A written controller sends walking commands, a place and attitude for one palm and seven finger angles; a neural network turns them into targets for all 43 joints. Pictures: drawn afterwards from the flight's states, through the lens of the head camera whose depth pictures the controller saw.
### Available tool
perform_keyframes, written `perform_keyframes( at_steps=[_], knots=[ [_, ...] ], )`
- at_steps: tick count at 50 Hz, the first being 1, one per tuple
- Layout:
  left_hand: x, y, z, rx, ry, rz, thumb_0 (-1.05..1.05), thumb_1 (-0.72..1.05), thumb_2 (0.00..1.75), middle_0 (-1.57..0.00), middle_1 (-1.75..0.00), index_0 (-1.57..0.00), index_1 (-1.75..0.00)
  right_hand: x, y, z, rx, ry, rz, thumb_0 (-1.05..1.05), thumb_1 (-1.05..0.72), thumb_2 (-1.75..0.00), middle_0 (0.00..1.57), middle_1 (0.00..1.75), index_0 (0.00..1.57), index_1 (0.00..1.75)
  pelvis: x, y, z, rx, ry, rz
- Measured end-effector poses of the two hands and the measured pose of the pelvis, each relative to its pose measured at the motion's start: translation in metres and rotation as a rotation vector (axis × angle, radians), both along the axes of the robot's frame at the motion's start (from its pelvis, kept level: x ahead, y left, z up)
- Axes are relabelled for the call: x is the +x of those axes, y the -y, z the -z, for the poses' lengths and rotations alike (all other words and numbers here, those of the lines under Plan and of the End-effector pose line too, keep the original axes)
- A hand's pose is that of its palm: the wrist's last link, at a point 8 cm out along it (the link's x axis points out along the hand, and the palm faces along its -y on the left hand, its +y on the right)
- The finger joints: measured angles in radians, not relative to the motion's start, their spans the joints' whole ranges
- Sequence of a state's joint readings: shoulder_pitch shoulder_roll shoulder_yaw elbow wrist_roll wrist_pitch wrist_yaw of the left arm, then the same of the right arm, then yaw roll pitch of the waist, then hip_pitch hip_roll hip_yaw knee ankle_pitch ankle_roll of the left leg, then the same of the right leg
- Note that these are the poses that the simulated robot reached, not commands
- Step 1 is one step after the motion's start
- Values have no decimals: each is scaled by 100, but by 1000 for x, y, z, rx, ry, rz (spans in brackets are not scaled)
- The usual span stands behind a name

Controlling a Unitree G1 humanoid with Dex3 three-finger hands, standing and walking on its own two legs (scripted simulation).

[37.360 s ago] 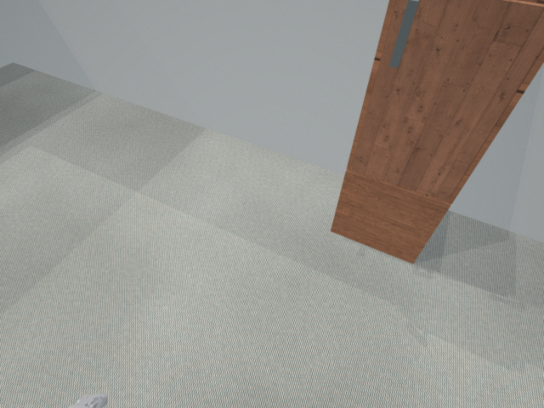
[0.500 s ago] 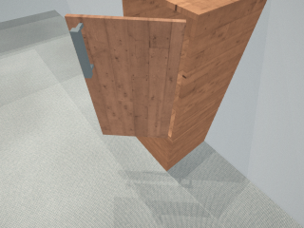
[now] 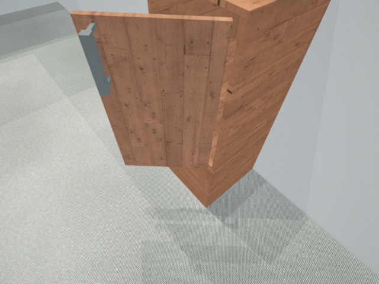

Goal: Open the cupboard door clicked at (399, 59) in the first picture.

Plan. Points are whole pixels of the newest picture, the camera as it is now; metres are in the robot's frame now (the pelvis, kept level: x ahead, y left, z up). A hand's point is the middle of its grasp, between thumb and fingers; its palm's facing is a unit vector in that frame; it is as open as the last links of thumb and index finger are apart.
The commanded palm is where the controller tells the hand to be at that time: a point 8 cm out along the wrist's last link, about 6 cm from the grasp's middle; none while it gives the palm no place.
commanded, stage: come to a stop and stand still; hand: left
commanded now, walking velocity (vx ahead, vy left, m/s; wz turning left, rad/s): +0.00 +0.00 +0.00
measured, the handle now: (98, 61) +0.55 +0.25 +0.16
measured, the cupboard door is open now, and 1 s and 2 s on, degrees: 48 48 48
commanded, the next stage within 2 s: look again from close up in 0.50 s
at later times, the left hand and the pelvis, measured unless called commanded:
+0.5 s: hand out of the picture -0.02 +0.16 -0.17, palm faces -0.02 -0.98 -0.21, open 7.4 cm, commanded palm none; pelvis -0.03 -0.02 +0.00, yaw -1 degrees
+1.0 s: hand out of the picture +0.00 +0.15 -0.17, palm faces +0.00 -0.98 -0.20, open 7.4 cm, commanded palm none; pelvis +0.00 -0.02 +0.01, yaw +0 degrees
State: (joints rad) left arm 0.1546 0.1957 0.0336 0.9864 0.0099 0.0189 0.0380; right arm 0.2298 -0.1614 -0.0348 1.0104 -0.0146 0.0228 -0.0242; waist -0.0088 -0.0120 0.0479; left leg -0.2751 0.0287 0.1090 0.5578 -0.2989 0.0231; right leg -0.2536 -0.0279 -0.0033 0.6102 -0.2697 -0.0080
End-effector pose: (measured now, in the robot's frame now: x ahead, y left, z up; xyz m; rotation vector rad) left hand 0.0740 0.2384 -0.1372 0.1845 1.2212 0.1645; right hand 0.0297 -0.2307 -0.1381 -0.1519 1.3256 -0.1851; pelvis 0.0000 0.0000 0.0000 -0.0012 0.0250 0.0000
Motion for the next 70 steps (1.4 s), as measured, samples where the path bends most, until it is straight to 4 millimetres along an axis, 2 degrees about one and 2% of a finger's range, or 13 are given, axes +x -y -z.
perform_keyframes(
  at_steps=[2,5,11,16,22,27,32,37,43,54,65,70],
  knots=[
    [-11,0,5,24,-7,26,1,91,90,-20,-30,-20,-30,5,3,7,13,41,8,1,-91,-90,20,30,21,30,-4,2,7,9,-3,15],
    [-28,3,3,33,-46,47,1,91,90,-20,-30,-20,-30,9,2,9,30,101,15,1,-91,-90,20,30,20,30,-9,1,8,13,22,15],
    [-54,8,-4,42,-48,32,1,91,90,-20,-30,-20,-30,1,3,12,48,127,-1,0,-92,-90,20,30,20,30,-21,6,6,14,56,21],
    [-74,18,-6,22,-68,34,1,91,90,-20,-30,-20,-30,-17,8,10,54,97,-12,0,-92,-90,20,30,20,30,-30,11,2,18,52,17],
    [-91,26,-5,-5,-115,24,1,91,90,-20,-30,-20,-30,-49,11,7,51,9,-8,1,-92,-90,20,30,20,30,-32,14,-2,17,36,13],
    [-100,31,-3,-20,-150,11,1,91,90,-20,-30,-20,-30,-73,11,6,51,-73,3,1,-91,-90,20,30,20,30,-29,17,-4,16,29,9],
    [-100,35,-1,-31,-175,4,1,91,90,-20,-30,-20,-30,-82,7,5,54,-122,12,1,-91,-90,20,30,20,30,-24,19,-5,16,28,8],
    [-95,39,1,-39,-179,0,1,91,90,-20,-30,-20,-30,-76,4,4,59,-126,14,1,-91,-90,20,30,20,30,-18,20,-5,16,28,7],
    [-85,39,2,-36,-171,-4,1,91,90,-20,-30,-20,-30,-54,1,6,64,-86,8,1,-91,-90,20,30,20,30,-11,21,-5,16,30,8],
    [-71,37,1,-27,-157,-9,1,91,90,-20,-30,-20,-30,-22,14,4,34,-39,-11,1,-92,-90,20,30,20,30,0,22,-5,18,28,8],
    [-60,36,0,-18,-138,-24,1,91,90,-20,-30,-20,-30,-4,19,4,28,-31,-32,1,-92,-90,20,30,20,30,7,25,-5,18,25,0],
    [-61,27,2,-12,-131,-52,1,91,90,-20,-30,-20,-30,3,18,6,20,-34,-43,1,-91,-90,20,30,20,30,9,18,-1,14,24,-9]
  ],
)
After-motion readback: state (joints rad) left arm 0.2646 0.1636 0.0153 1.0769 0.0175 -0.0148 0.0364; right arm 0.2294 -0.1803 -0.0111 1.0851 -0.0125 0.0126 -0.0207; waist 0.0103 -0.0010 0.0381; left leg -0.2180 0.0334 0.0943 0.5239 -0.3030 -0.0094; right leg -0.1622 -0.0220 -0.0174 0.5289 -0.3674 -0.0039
